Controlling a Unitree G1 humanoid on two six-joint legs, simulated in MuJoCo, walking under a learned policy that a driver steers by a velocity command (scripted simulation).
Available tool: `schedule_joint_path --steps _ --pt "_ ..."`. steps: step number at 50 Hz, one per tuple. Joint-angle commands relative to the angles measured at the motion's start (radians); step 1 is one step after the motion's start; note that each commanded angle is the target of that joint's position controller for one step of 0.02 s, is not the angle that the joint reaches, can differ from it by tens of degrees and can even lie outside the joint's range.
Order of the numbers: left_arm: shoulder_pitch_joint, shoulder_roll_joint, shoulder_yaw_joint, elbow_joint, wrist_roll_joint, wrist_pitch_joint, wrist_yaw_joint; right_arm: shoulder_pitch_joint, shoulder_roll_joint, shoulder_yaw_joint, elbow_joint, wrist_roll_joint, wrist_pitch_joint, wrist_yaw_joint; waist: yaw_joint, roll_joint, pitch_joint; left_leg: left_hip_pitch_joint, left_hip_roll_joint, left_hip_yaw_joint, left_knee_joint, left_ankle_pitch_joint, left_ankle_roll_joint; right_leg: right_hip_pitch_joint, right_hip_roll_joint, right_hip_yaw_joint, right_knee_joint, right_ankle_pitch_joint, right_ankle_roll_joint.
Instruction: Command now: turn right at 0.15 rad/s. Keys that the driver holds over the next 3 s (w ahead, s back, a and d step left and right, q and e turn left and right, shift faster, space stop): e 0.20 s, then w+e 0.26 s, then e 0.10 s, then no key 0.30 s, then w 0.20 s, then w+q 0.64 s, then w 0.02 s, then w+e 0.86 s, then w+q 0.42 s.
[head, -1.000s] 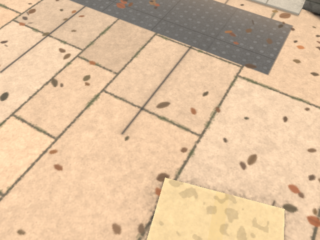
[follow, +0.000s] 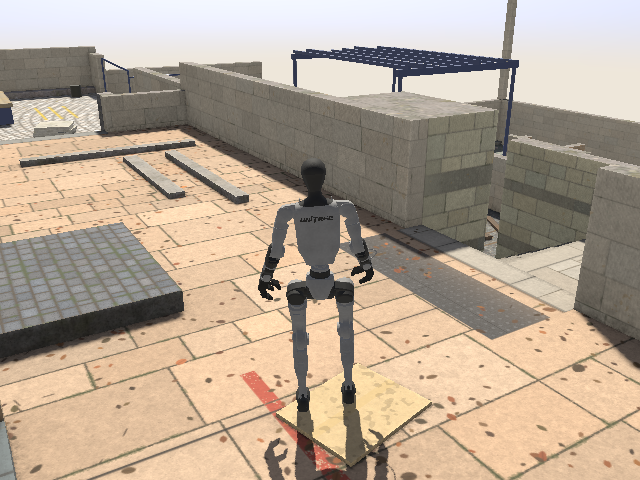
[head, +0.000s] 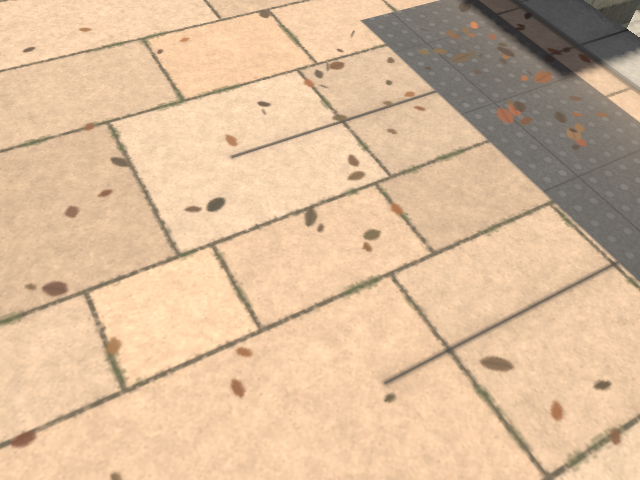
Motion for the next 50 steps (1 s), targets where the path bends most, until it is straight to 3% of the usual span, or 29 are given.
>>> schedule_joint_path --steps 1,3,7,10,11,12,13,14,15,16,18,19,23,27,30,33,34,35,36,37,38,39,40,41,43,45,48,50 --pt "-0.052 0.081 0.009 -0.081 -0.004 -0.001 0.0 -0.035 -0.185 -0.052 -0.038 0.001 -0.01 -0.012 -0.034 0.187 -0.111 0.119 0.273 -0.154 -0.106 0.436 0.169 0.037 -0.004 0.005 -0.079 -0.022 0.003" --pt "-0.053 0.097 0.012 -0.095 -0.012 0.006 0.001 -0.023 -0.208 -0.063 -0.023 0.01 0.002 -0.015 -0.05 0.183 -0.089 0.143 0.314 -0.19 -0.108 0.406 0.192 0.005 -0.005 -0.004 -0.076 -0.07 -0.005" --pt "-0.026 0.075 0.011 -0.1 -0.013 0.013 -0.004 -0.047 -0.203 -0.07 -0.011 0.019 0.015 -0.023 -0.041 0.17 -0.082 0.166 0.342 -0.187 -0.089 0.431 0.193 0.011 -0.005 -0.028 -0.104 -0.098 -0.027" --pt "0.034 0.058 0.013 -0.087 -0.011 0.012 -0.016 -0.085 -0.203 -0.077 -0.005 0.035 0.022 -0.031 0.002 0.168 -0.106 0.148 0.313 -0.116 -0.029 0.428 0.147 0.125 0.029 -0.082 -0.279 0.029 -0.066" --pt "0.079 0.06 0.015 -0.073 -0.008 0.011 -0.019 -0.07 -0.207 -0.082 0.008 0.046 0.024 -0.034 0.016 0.16 -0.128 0.116 0.285 -0.081 -0.011 0.256 0.107 0.202 0.05 -0.093 -0.378 0.115 -0.099" --pt "0.132 0.098 0.029 -0.054 -0.002 0.011 -0.016 -0.051 -0.184 -0.083 0.018 0.047 0.022 -0.033 0.02 0.081 -0.123 0.005 0.223 -0.021 0.085 0.016 0.042 0.307 0.02 0.0 -0.453 0.169 -0.153" --pt "0.21 0.205 0.059 -0.037 -0.013 0.005 0.0 -0.091 -0.112 -0.067 -0.016 0.015 0.013 -0.024 0.009 -0.173 -0.114 -0.263 0.069 0.114 0.364 -0.285 -0.052 0.456 -0.181 0.312 -0.502 0.226 -0.274" --pt "0.231 0.241 0.064 -0.063 0.009 -0.022 -0.012 -0.195 -0.137 -0.07 -0.062 0.02 -0.004 -0.016 0.08 -0.198 -0.083 -0.476 -0.035 -0.038 0.522 -0.423 -0.07 0.452 -0.305 0.645 -0.668 -0.073 -0.433" --pt "0.183 0.199 0.051 -0.082 0.023 -0.051 -0.013 -0.211 -0.182 -0.084 -0.057 0.049 -0.022 -0.004 0.062 -0.1 -0.039 -0.539 0.024 -0.121 0.576 -0.333 -0.053 0.445 -0.303 0.64 -0.727 -0.275 -0.414" --pt "0.137 0.167 0.042 -0.088 0.013 -0.069 -0.004 -0.189 -0.2 -0.092 -0.043 0.06 -0.035 0.003 0.029 -0.079 -0.005 -0.56 0.049 -0.129 0.561 -0.229 -0.042 0.438 -0.27 0.587 -0.731 -0.303 -0.365" --pt "0.124 0.134 0.029 -0.091 -0.006 -0.078 0.013 -0.17 -0.195 -0.094 -0.014 0.036 -0.053 0.002 0.015 -0.043 0.003 -0.543 0.068 -0.124 0.498 -0.1 -0.059 0.447 -0.208 0.488 -0.734 -0.201 -0.312" --pt "0.136 0.128 0.025 -0.093 -0.002 -0.081 0.021 -0.163 -0.182 -0.093 -0.003 0.031 -0.064 0.006 0.012 -0.036 -0.009 -0.501 0.061 -0.118 0.47 -0.027 -0.068 0.434 -0.178 0.443 -0.736 -0.131 -0.297" --pt "0.193 0.144 0.034 -0.095 0.0 -0.093 0.033 -0.165 -0.151 -0.083 0.016 0.033 -0.089 0.014 0.023 -0.029 -0.022 -0.422 0.034 -0.113 0.279 0.152 -0.106 0.421 -0.12 0.341 -0.721 0.054 -0.28" --pt "0.204 0.169 0.048 -0.102 -0.005 -0.07 0.036 -0.208 -0.13 -0.067 0.003 0.035 -0.09 0.015 0.039 -0.064 0.016 -0.317 0.005 -0.123 0.1 0.174 -0.136 0.331 -0.08 0.3 -0.64 0.26 -0.269" --pt "0.206 0.172 0.056 -0.112 -0.008 -0.047 0.037 -0.182 -0.152 -0.067 0.006 0.038 -0.089 0.028 0.04 -0.077 -0.027 -0.216 -0.004 -0.127 0.044 0.204 -0.134 0.304 -0.082 0.318 -0.551 0.361 -0.251" --pt "0.178 0.143 0.049 -0.131 -0.004 -0.038 0.044 -0.127 -0.182 -0.074 0.018 0.033 -0.091 0.038 0.019 -0.087 -0.05 -0.143 0.007 -0.142 0.005 0.201 -0.1 0.31 -0.09 0.372 -0.436 0.375 -0.223" --pt "0.152 0.126 0.043 -0.14 -0.004 -0.038 0.047 -0.086 -0.184 -0.075 0.032 0.03 -0.097 0.039 -0.006 -0.08 -0.059 -0.093 0.013 -0.131 -0.051 0.245 -0.079 0.306 -0.071 0.373 -0.375 0.376 -0.205" --pt "0.152 0.098 0.033 -0.146 -0.002 -0.04 0.046 -0.048 -0.19 -0.077 0.044 0.018 -0.106 0.035 -0.025 -0.047 -0.083 -0.011 0.025 -0.109 -0.126 0.351 -0.058 0.297 -0.021 0.346 -0.286 0.367 -0.175" --pt "0.181 0.044 0.014 -0.154 0.014 -0.047 0.041 0.011 -0.224 -0.08 0.045 -0.003 -0.115 0.032 -0.036 0.041 -0.179 0.185 0.147 -0.205 -0.077 0.579 -0.013 0.209 0.044 0.294 -0.094 0.22 -0.133" --pt "0.307 -0.013 -0.007 -0.146 0.037 -0.051 0.037 0.066 -0.262 -0.078 0.048 -0.015 -0.11 0.029 0.011 0.278 -0.275 0.44 0.344 -0.424 0.033 1.027 0.107 -0.018 0.162 0.224 0.19 -0.385 -0.068" --pt "0.433 0.048 0.002 -0.132 0.01 -0.049 0.033 0.096 -0.23 -0.069 0.077 0.007 -0.094 0.038 0.047 0.329 -0.35 0.448 0.441 -0.621 0.001 0.816 0.22 -0.078 0.133 0.236 0.299 -0.403 -0.031" --pt "0.379 0.114 0.017 -0.111 -0.006 -0.033 0.04 0.037 -0.176 -0.055 0.07 0.029 -0.084 0.043 0.029 0.243 -0.262 0.354 0.406 -0.598 -0.047 0.559 0.224 -0.11 0.083 0.228 0.361 -0.322 0.001" --pt "0.283 0.138 0.024 -0.117 -0.003 -0.017 0.048 -0.018 -0.133 -0.036 0.06 0.023 -0.076 0.045 0.007 0.177 -0.193 0.259 0.352 -0.52 -0.071 0.414 0.189 -0.113 0.061 0.211 0.358 -0.268 0.018" --pt "0.225 0.137 0.027 -0.121 0.003 0.001 0.054 -0.063 -0.112 -0.021 0.053 0.014 -0.067 0.048 0.004 0.149 -0.142 0.165 0.312 -0.461 -0.093 0.347 0.165 -0.094 0.046 0.194 0.333 -0.245 0.027" --pt "0.186 0.096 0.015 -0.144 0.013 0.015 0.053 -0.098 -0.14 -0.022 0.071 0.002 -0.054 0.041 0.021 0.204 -0.09 0.021 0.249 -0.362 -0.137 0.32 0.15 0.004 0.013 0.142 0.196 -0.187 0.032" --pt "0.189 0.058 0.0 -0.139 0.017 0.005 0.052 -0.041 -0.173 -0.033 0.103 0.005 -0.043 0.026 0.001 0.229 -0.114 0.017 0.202 -0.307 -0.176 0.14 0.145 0.059 0.022 0.062 0.064 -0.17 0.022" --pt "0.136 0.072 -0.003 -0.151 0.007 -0.018 0.049 0.024 -0.231 -0.051 0.121 0.03 -0.032 0.012 -0.043 0.244 -0.084 0.037 0.231 -0.381 -0.262 -0.268 0.171 0.041 0.041 0.01 -0.037 -0.154 -0.017" --pt "0.118 0.07 -0.004 -0.151 0.006 -0.04 0.041 0.012 -0.223 -0.049 0.116 0.043 -0.032 0.008 -0.033 0.234 -0.039 0.005 0.242 -0.393 -0.292 -0.352 0.167 0.072 0.039 -0.004 -0.147 -0.1 -0.054"
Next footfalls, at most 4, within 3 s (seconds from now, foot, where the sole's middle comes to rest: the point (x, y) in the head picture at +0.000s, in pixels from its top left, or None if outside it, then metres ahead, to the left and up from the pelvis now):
0.24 right None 0.00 -0.12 -0.78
0.72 left None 0.26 0.04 -0.80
1.06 right None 0.15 -0.18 -0.78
1.50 left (320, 454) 0.54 -0.01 -0.80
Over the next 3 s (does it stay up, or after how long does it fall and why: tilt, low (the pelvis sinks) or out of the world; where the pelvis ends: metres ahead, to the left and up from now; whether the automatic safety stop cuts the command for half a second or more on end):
stays up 1.21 -0.24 -0.04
